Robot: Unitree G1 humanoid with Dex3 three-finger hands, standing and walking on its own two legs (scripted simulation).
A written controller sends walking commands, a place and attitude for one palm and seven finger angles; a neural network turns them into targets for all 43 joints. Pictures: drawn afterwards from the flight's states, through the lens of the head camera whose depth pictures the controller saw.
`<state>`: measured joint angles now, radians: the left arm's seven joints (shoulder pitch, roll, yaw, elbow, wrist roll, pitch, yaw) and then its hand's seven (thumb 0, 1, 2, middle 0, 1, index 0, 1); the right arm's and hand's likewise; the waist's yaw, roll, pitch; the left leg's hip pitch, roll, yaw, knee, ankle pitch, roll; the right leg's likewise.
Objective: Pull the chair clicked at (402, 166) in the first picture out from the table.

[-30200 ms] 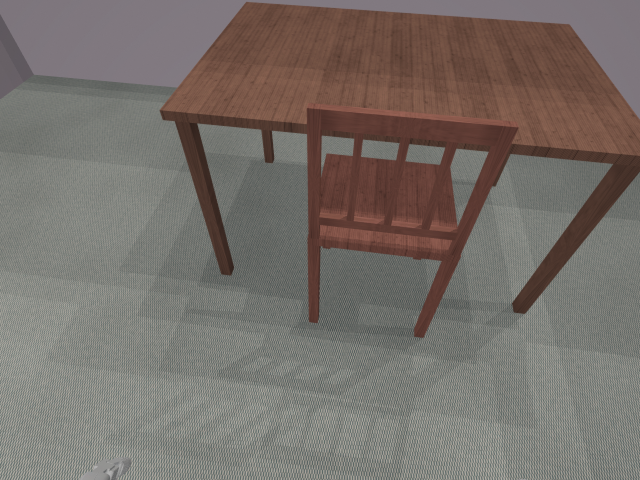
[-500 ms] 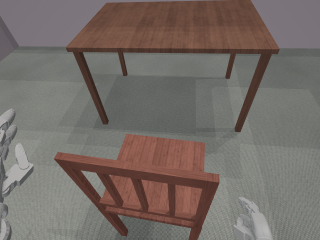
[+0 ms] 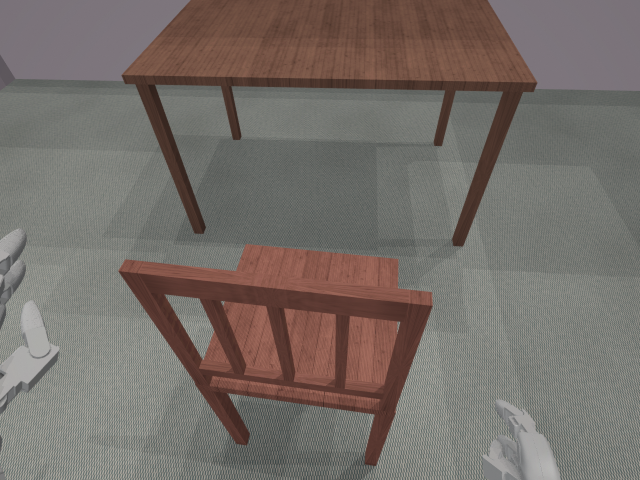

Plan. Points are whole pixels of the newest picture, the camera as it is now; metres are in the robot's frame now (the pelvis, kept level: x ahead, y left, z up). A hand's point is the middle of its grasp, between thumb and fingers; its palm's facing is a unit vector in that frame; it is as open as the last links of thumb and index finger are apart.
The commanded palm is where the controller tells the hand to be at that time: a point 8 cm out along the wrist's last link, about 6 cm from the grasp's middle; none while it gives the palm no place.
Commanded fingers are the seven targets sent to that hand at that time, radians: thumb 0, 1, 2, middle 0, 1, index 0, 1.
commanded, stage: step back with the hand held close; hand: left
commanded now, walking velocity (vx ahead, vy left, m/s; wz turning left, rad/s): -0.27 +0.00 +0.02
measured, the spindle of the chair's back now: (283, 344) +0.33 +0.10 -0.09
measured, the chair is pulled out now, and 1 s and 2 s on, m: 0.67 0.67 0.67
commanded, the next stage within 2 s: stop stepping back and stand still in 0.94 s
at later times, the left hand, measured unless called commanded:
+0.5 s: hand (5, 416) +0.13 +0.26 +0.17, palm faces +0.38 -0.77 -0.51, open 7.4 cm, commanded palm +0.08 +0.31 +0.18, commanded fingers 0.00 0.90 0.90 -0.20 -0.30 -0.20 -0.30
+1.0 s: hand out of the picture +0.09 +0.27 +0.17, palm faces +0.43 -0.75 -0.50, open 7.4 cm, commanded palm +0.02 +0.31 +0.18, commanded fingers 0.00 0.90 0.90 -0.20 -0.30 -0.20 -0.30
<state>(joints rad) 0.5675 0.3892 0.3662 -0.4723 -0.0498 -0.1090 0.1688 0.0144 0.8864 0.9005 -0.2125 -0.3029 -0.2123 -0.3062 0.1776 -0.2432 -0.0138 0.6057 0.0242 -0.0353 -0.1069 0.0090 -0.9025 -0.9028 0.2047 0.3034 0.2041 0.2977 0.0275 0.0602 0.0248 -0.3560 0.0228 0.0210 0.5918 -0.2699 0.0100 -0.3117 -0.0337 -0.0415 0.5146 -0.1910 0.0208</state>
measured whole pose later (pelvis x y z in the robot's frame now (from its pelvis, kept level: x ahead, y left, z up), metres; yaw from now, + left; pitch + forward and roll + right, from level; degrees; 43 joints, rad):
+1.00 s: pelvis -0.11 +0.00 +0.00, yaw +2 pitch +3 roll +0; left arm 0.54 0.44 0.46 -0.53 -0.03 -0.26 0.17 0.01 0.88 0.90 -0.21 -0.30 -0.21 -0.31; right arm 0.17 -0.21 0.01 0.64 -0.01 -0.12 -0.10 0.01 -0.90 -0.90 0.21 0.30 0.21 0.30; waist -0.01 -0.04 0.03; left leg -0.31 0.01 0.01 0.58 -0.24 -0.02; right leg -0.34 -0.04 -0.02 0.56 -0.26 0.01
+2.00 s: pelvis -0.19 +0.00 -0.01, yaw +4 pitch -2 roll -1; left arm 0.33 0.28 0.18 0.20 0.03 -0.01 0.04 0.00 0.90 0.90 -0.20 -0.30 -0.20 -0.30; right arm 0.22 -0.21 -0.01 0.80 -0.03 -0.04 0.01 0.01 -0.90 -0.90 0.21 0.30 0.21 0.30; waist 0.00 0.03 -0.04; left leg -0.32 -0.03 -0.01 0.66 -0.32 0.03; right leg -0.36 -0.03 -0.07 0.61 -0.22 0.00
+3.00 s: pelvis -0.16 -0.02 +0.01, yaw +2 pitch -1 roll +0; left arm 0.29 0.14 -0.01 1.07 0.00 0.00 0.03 0.01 0.92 0.90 -0.20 -0.30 -0.20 -0.30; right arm 0.35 -0.12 0.01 1.07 -0.01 -0.01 -0.03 0.00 -0.91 -0.90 0.20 0.30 0.20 0.30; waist -0.01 0.01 0.07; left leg -0.16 0.00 0.00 0.44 -0.25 0.00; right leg -0.23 0.00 -0.05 0.43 -0.18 -0.03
